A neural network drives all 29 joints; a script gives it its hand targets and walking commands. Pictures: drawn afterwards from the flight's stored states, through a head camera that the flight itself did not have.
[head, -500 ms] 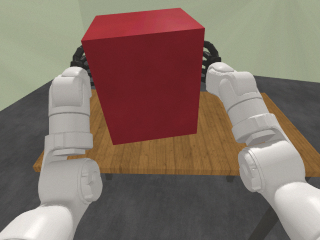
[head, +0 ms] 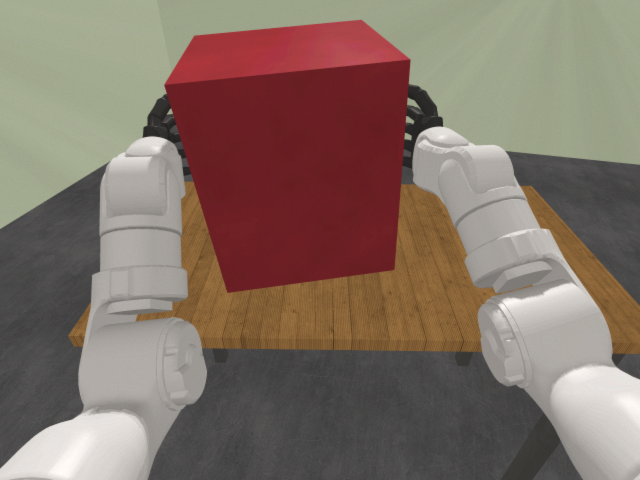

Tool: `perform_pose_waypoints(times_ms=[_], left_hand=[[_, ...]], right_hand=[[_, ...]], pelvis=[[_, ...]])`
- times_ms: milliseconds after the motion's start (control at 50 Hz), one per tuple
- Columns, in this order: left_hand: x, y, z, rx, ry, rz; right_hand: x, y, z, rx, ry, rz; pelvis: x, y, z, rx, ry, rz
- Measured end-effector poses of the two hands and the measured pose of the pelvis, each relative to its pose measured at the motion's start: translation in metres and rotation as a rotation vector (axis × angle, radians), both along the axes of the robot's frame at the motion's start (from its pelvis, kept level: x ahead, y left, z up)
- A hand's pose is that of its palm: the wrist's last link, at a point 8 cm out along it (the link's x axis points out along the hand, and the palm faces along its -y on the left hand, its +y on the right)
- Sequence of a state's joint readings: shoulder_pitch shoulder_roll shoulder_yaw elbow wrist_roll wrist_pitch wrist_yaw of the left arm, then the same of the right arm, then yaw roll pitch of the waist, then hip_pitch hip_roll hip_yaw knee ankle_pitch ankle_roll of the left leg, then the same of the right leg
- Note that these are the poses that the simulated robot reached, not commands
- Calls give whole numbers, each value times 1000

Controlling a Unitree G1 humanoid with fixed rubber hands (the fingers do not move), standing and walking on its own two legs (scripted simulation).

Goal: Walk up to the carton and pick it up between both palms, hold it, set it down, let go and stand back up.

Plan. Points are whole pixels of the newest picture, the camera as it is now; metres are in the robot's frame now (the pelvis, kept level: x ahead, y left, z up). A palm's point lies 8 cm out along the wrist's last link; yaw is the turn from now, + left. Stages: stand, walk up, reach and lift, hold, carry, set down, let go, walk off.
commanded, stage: hold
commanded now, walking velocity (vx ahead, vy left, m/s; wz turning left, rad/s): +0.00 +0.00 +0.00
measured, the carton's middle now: (295, 154) +0.41 +0.01 +0.27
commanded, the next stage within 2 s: none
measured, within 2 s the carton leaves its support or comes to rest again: neither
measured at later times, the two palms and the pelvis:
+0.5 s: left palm (164, 146) +0.37 +0.16 +0.30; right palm (435, 138) +0.36 -0.14 +0.31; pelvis +0.00 +0.00 +0.00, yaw +0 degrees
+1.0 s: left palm (160, 145) +0.37 +0.16 +0.30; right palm (431, 135) +0.36 -0.14 +0.31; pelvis +0.00 +0.00 +0.00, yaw +1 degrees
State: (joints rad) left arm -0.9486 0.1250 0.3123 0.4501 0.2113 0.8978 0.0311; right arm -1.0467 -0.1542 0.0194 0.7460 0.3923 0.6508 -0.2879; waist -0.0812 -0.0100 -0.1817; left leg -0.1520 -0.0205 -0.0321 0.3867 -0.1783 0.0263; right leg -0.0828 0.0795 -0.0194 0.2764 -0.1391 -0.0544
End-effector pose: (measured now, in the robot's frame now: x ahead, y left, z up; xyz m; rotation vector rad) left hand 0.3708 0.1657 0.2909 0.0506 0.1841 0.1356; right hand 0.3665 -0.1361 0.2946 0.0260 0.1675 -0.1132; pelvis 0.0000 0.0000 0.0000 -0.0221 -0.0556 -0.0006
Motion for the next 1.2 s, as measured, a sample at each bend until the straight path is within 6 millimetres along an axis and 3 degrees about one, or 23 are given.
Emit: perform_pose_waypoints(times_ms=[380,560,680,840,1200], left_hand=[[3,-2,1,13,7,-7],[-5,-9,13,-9,-35,-26],[-5,-10,11,14,-5,-23],[-6,-5,22,6,-28,-6],[3,-6,8,-8,3,-18]], right_hand=[[1,-2,0,6,9,-6],[-13,-9,14,-3,-25,-29],[-12,-10,12,0,5,-26],[-9,-5,19,-11,-16,-9],[-3,-5,10,2,20,-24]], pelvis=[[0,2,0,-1,9,2],[2,2,0,-2,-22,-1],[0,1,0,-1,-18,-10],[-4,-1,0,-1,3,-4],[-1,-3,0,1,4,3]])
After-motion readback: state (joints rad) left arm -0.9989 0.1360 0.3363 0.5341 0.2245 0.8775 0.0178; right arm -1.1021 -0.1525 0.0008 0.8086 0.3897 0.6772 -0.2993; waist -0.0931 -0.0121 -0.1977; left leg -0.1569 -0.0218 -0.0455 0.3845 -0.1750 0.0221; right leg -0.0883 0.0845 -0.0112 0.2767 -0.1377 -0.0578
